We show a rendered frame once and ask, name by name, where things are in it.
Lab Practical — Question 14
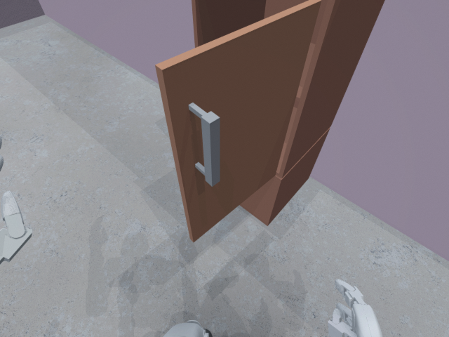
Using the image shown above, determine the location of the left robot hand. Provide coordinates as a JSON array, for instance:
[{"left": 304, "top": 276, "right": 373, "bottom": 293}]
[{"left": 0, "top": 136, "right": 32, "bottom": 264}]

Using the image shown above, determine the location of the left robot shin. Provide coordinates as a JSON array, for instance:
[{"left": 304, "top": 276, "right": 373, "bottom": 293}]
[{"left": 187, "top": 320, "right": 203, "bottom": 329}]

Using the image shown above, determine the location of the robot left thigh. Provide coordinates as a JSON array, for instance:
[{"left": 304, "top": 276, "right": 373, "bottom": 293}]
[{"left": 163, "top": 323, "right": 209, "bottom": 337}]

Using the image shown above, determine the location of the cupboard door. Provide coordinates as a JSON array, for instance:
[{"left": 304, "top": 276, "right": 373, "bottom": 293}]
[{"left": 155, "top": 0, "right": 321, "bottom": 242}]

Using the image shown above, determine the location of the right robot hand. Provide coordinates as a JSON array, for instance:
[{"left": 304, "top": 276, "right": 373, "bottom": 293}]
[{"left": 328, "top": 279, "right": 383, "bottom": 337}]

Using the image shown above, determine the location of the handle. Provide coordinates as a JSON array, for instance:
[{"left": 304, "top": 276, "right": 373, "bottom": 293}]
[{"left": 189, "top": 103, "right": 220, "bottom": 186}]

